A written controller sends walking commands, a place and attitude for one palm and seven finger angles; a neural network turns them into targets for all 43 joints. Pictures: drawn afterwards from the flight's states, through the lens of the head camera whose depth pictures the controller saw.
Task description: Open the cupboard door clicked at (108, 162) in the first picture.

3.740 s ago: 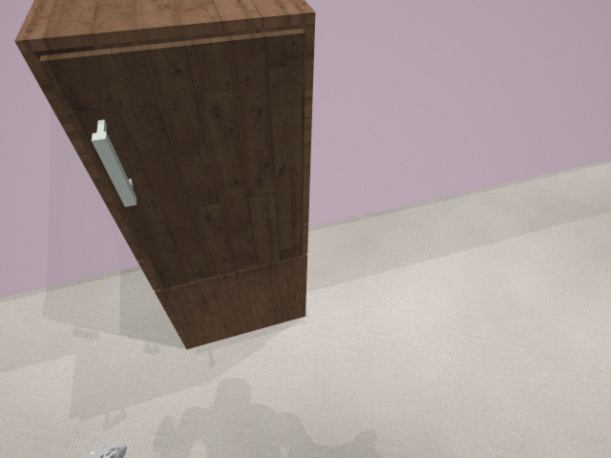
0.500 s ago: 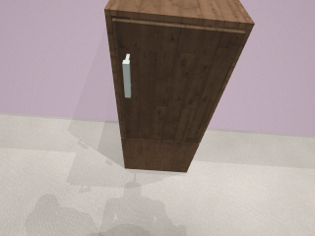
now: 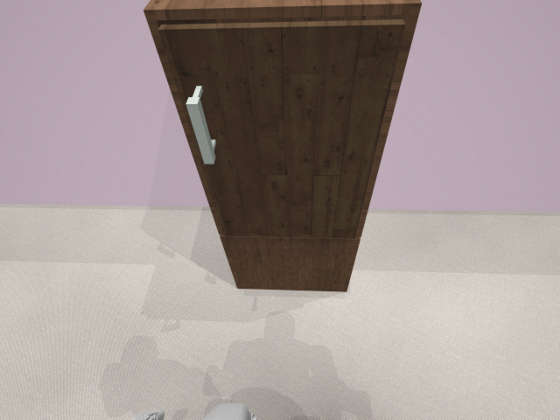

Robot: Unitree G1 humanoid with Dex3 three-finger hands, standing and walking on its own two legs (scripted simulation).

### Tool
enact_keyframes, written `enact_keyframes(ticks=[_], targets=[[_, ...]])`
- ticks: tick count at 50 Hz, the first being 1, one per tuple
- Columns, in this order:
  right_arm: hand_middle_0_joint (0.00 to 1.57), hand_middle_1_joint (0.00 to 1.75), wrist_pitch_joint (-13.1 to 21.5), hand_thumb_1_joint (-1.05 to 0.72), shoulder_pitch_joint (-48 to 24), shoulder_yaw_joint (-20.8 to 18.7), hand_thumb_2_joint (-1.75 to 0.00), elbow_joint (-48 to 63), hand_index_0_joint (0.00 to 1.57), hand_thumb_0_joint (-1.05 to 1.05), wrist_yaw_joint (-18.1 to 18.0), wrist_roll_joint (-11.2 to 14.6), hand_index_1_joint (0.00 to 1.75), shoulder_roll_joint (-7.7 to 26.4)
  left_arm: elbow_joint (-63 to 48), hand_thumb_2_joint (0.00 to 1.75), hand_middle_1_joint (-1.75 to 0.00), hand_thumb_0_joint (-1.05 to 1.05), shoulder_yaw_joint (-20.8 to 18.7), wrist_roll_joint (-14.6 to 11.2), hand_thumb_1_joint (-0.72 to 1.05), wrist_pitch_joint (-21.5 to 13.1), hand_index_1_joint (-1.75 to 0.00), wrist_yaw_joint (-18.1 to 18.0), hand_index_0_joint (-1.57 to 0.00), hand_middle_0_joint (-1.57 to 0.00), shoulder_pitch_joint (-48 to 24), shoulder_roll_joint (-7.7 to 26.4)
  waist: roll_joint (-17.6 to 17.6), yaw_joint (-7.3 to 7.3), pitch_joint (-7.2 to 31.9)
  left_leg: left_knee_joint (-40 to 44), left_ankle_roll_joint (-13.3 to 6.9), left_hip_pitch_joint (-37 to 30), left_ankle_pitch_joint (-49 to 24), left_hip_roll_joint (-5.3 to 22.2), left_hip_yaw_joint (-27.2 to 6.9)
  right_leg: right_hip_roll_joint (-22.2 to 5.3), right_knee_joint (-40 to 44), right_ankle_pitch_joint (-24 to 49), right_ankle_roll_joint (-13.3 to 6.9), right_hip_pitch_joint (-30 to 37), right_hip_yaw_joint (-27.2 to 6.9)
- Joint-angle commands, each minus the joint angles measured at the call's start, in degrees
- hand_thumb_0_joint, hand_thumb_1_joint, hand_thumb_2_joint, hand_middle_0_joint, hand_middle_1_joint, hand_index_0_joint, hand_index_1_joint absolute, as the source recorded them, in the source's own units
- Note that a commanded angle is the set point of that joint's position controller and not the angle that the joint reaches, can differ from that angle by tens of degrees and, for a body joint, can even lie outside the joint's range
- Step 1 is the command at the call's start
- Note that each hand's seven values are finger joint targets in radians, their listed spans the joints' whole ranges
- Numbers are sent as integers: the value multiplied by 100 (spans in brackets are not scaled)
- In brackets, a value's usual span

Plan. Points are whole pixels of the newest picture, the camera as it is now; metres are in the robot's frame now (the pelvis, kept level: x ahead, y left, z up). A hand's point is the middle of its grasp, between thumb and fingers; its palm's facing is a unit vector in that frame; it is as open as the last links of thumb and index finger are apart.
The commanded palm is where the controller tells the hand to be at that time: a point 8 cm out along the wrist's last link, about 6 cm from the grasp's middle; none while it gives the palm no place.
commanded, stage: come to a stop and stand still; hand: left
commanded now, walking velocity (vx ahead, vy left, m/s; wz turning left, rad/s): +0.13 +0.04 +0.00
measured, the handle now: (204, 126) +0.60 +0.19 +0.06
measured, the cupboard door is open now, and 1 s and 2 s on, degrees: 0 0 0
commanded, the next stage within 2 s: look again from close up in 0.48 s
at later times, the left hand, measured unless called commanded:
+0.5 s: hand out of the picture -0.04 +0.23 -0.17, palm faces +0.00 -0.99 -0.15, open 7.4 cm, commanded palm none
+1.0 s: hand out of the picture +0.03 +0.18 -0.16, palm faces +0.01 -0.96 -0.26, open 7.2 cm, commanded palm none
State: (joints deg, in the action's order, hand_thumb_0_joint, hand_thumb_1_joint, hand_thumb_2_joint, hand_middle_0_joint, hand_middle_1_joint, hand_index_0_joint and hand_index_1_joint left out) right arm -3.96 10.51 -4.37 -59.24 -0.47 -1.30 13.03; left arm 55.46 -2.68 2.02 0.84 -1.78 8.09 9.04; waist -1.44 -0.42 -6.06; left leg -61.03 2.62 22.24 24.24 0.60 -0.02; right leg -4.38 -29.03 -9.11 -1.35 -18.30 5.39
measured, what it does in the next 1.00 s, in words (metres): steps on the spot: left foot, then right foot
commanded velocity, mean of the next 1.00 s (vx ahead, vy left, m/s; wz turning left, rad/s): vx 0.04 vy -0.05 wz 0.00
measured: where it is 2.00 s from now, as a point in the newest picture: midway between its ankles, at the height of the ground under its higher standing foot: outside the picture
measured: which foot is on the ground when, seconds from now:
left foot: up 0.00-0.16, down 0.18-1.00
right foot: down 0.00-0.18, up 0.20-0.60, down 0.62-1.00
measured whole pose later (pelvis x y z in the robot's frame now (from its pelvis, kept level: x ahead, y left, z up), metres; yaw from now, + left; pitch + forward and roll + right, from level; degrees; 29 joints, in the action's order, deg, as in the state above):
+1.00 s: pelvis -0.01 +0.00 -0.01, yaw -1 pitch -2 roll +1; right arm 0.7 17.5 0.0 -62.7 -2.1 -1.1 9.0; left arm 62.6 -0.7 1.0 -1.6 -2.0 14.0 8.0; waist -3.8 1.2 -0.4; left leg -29.7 3.0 8.3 19.6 3.1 1.2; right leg -0.2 -33.5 -20.2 -2.1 -11.8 3.2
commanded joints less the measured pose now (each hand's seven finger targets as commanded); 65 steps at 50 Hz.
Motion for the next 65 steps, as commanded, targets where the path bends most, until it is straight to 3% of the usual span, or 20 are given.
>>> enact_keyframes(ticks=[1,4,7,9,10,13,16,19,25,28,29,30,32,33,34,36,41,48,60,65], targets=[[20,30,112,-90,355,-11,-90,288,20,0,78,4,30,187,-226,90,-30,0,-331,26,90,-18,-30,-72,-20,-20,466,1391,1181,-199,755,1149,-30,-152,79,96,136,-1352,1614,-1055,-699,562,-1577],[20,30,212,-90,682,44,-90,228,20,0,67,35,30,118,-191,90,-30,0,-339,41,90,4,-30,-33,-20,-20,414,1410,1278,-85,761,2203,-137,-782,176,16,347,-1224,1808,-1619,-637,275,-1583],[20,30,341,-90,1506,116,-90,-105,20,0,-12,38,30,90,-70,90,-30,0,-234,-71,90,70,-30,12,-20,-20,302,1106,749,293,774,3985,-210,-2263,-599,-11,344,-593,1227,-2247,-68,-693,-975],[20,30,393,-90,1130,31,-90,104,20,0,-84,-64,30,746,-120,90,-30,0,-85,-152,90,114,-30,48,-20,-20,349,431,-1729,256,-101,5712,-715,-768,1814,1674,-2006,337,-772,-1842,328,-1172,-110],[20,30,371,-90,670,67,-90,269,20,0,-127,-80,30,803,-98,90,-30,0,-108,-105,90,119,-30,69,-20,-20,279,523,-1317,126,-577,6045,-988,174,2031,1950,-2207,202,-1350,-1556,255,-922,-521],[20,30,483,-90,316,182,-90,225,20,0,-204,-28,30,472,338,90,-30,0,-145,-21,90,126,-30,175,-20,-20,885,591,-787,-175,-399,5698,-791,-148,867,1377,-1334,310,-2490,-907,261,-887,-733],[20,30,568,-90,796,161,-90,58,20,0,-253,5,30,443,482,90,-30,0,-99,-26,90,56,-30,200,-20,-20,1020,549,-409,-6,-110,5409,-829,-1306,-302,1240,-945,300,-2713,-662,369,-1390,-665],[20,30,593,-90,1270,133,-90,-160,20,0,-302,7,30,354,420,90,-30,0,-76,-36,90,43,-30,195,-20,-20,848,526,-511,181,48,5166,-974,-1928,-1340,1426,-941,192,-2404,-806,418,-1515,-627],[20,30,560,-90,1501,102,-90,-436,20,0,-340,-48,30,298,387,90,-30,0,23,-99,90,34,-30,167,-20,-20,544,217,-755,334,261,4588,-1178,-1917,-3062,1559,-886,171,-1057,-1502,336,-533,-362],[20,30,549,-90,1397,108,-90,-540,20,0,-311,-13,30,242,560,90,-30,0,25,-131,90,-36,-30,122,-20,-20,838,186,-747,152,360,4216,-999,-1534,-3288,1325,-749,268,-30,-854,268,308,-230],[20,30,615,-90,614,177,-90,-249,20,0,-176,96,30,493,1007,90,-30,0,136,-65,90,-186,-30,-137,-20,-20,1483,393,-643,-259,454,2980,-597,-757,-3345,1176,-114,-175,196,255,-1,702,-754],[20,30,579,-90,643,280,-90,41,20,0,-101,52,30,-133,776,90,-30,0,95,-85,90,-258,-30,-108,-20,-20,1599,638,406,-202,404,2792,-371,-304,-933,468,152,-382,843,-196,-123,645,-1254],[20,30,575,-90,1276,368,-90,-76,20,0,-75,36,30,-455,672,90,-30,0,138,-95,90,-327,-30,-85,-20,-20,1141,717,377,207,727,2849,-281,-788,-420,154,255,-761,822,22,-463,489,-1255],[20,30,604,-90,1370,382,-90,-104,20,0,-27,3,30,-517,662,90,-30,0,154,-81,90,-329,-30,-64,-20,-20,999,718,-260,221,758,3364,-288,-1024,-948,114,175,-565,330,436,-337,519,-917],[20,30,642,-90,1481,345,-90,-212,20,0,-30,16,30,-309,703,90,-30,0,135,-94,90,-343,-30,-75,-20,-20,1079,602,71,234,1086,3242,-371,-1084,-2058,446,-97,-143,-113,797,-201,802,-699],[20,30,617,-90,1407,319,-90,-235,20,0,-113,39,30,-55,715,90,-30,0,189,-143,90,-302,-30,-90,-20,-20,1015,388,195,156,878,3151,-429,-1031,-2526,603,-96,-73,-131,840,-134,840,-570],[20,30,539,-90,1301,381,-90,-208,20,0,-144,21,30,-179,646,90,-30,0,156,-143,90,-295,-30,-68,-20,-20,881,518,316,165,50,3378,-328,-811,-1686,431,17,-187,210,789,-184,446,-820],[20,30,497,-90,1182,372,-90,-260,20,0,-147,31,30,-196,584,90,-30,0,108,-131,90,-304,-30,-66,-20,-20,937,625,666,152,107,3462,-277,-1044,-1411,361,138,-268,494,877,-207,504,-926],[20,30,504,-90,1053,386,-90,-326,20,0,-149,47,30,-67,572,90,-30,0,64,-138,90,-309,-30,-31,-20,-20,1019,722,219,119,388,3588,-238,-1235,-1607,417,149,-249,623,978,-219,764,-943],[20,30,473,-90,1056,371,-90,-309,20,0,-84,-17,30,-161,626,90,-30,0,-40,-84,90,-213,-30,26,-20,-20,1314,777,607,-12,-115,2962,-301,-623,-123,171,432,-467,1285,-2137,-511,440,-1522]])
